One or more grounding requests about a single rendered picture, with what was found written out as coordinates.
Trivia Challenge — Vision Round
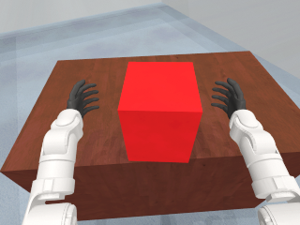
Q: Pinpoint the robot left hand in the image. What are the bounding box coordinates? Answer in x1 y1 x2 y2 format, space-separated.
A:
67 79 99 119

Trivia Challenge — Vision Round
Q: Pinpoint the robot right hand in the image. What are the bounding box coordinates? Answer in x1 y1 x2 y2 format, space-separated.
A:
211 78 247 120

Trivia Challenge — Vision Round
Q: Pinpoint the pedestal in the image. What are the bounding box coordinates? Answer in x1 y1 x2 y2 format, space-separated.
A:
0 51 300 221

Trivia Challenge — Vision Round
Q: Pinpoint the left robot upper arm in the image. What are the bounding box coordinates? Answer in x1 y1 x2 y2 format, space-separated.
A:
24 202 78 225

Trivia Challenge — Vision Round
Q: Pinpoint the robot right forearm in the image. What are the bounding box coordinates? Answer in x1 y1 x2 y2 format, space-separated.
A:
229 110 300 203

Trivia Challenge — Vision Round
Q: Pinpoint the carton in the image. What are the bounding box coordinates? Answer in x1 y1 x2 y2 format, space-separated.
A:
117 62 203 163

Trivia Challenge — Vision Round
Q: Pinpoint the right robot upper arm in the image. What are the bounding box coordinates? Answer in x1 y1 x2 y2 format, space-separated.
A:
257 202 300 225

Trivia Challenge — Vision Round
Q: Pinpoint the robot left forearm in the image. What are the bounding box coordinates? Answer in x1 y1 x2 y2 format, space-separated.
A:
22 109 83 225

